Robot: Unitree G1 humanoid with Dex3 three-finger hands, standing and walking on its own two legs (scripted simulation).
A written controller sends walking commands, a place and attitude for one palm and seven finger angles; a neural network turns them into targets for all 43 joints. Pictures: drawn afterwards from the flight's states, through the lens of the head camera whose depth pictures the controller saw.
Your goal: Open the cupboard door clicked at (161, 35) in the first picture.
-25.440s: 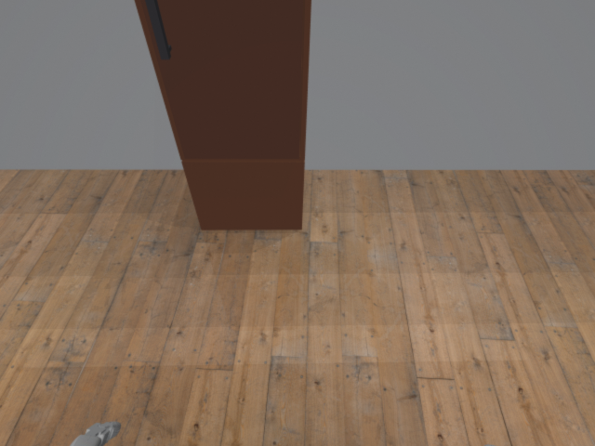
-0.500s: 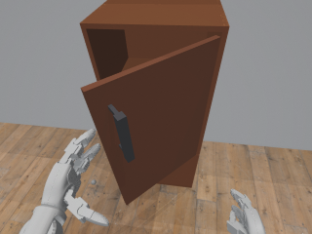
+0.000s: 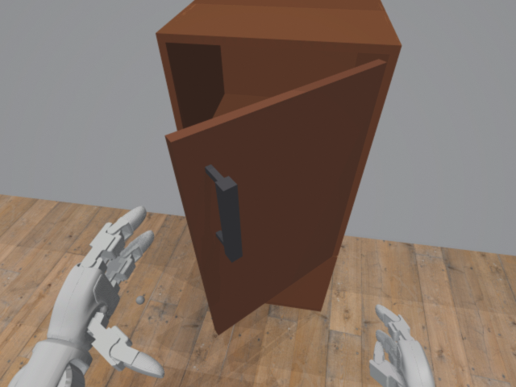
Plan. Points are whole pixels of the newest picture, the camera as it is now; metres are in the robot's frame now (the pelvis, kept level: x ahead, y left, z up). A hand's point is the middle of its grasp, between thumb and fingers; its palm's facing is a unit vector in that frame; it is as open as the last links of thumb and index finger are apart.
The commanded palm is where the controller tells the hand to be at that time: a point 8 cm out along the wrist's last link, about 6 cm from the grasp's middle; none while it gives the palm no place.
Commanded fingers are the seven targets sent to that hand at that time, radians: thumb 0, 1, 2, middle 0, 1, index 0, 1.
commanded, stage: draw the hand back to the body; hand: left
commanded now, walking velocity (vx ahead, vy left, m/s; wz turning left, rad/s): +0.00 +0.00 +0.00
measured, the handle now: (223, 215) +0.33 +0.10 +0.12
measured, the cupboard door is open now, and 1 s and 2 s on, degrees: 45 45 45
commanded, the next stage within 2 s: step back with the hand held close in 1.34 s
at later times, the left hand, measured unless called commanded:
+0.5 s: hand (99, 284) +0.19 +0.22 +0.14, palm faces +0.30 -0.90 -0.32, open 14.6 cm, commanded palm +0.15 +0.26 +0.16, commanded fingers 0.00 0.13 0.57 -0.17 -0.30 -0.17 -0.30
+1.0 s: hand (79, 240) +0.23 +0.25 +0.17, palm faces +0.42 -0.80 -0.42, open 8.7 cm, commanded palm +0.18 +0.29 +0.19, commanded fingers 0.00 0.90 0.90 -0.20 -0.30 -0.20 -0.30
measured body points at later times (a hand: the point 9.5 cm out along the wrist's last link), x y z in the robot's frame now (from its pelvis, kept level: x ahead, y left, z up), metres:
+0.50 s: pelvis +0.00 +0.00 +0.01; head -0.01 -0.01 +0.46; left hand +0.17 +0.26 +0.16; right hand +0.19 -0.21 -0.06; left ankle +0.00 +0.12 -0.72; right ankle +0.00 -0.13 -0.72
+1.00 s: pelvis +0.03 +0.00 +0.02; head +0.03 -0.02 +0.47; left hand +0.21 +0.29 +0.19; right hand +0.22 -0.23 -0.07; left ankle +0.00 +0.12 -0.72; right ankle +0.00 -0.13 -0.72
